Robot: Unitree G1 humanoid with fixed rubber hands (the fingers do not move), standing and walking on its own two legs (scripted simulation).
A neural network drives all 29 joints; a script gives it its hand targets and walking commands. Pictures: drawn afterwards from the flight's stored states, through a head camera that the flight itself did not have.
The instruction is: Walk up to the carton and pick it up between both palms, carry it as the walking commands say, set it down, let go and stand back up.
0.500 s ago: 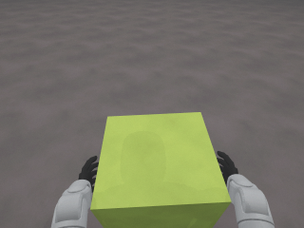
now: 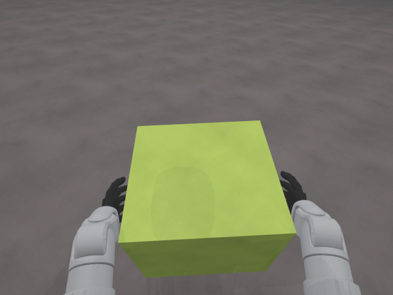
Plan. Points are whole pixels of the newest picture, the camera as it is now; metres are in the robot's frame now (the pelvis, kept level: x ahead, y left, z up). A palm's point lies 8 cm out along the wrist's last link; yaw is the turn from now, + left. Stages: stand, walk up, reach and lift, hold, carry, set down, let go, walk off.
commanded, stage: hold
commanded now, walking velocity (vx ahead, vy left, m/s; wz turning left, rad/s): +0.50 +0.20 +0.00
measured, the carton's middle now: (202, 199) +0.34 +0.00 +0.01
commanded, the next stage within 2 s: carry in 0.02 s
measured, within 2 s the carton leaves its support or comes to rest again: neither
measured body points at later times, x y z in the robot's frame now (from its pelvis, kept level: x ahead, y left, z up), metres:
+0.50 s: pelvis +0.14 +0.01 -0.02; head +0.11 +0.01 +0.43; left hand +0.42 +0.21 +0.05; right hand +0.43 -0.18 +0.05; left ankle +0.12 +0.14 -0.74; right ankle +0.01 -0.13 -0.74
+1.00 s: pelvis +0.44 +0.07 -0.02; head +0.38 +0.05 +0.43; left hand +0.69 +0.27 +0.06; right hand +0.70 -0.12 +0.06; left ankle +0.48 +0.20 -0.73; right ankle +0.27 -0.06 -0.74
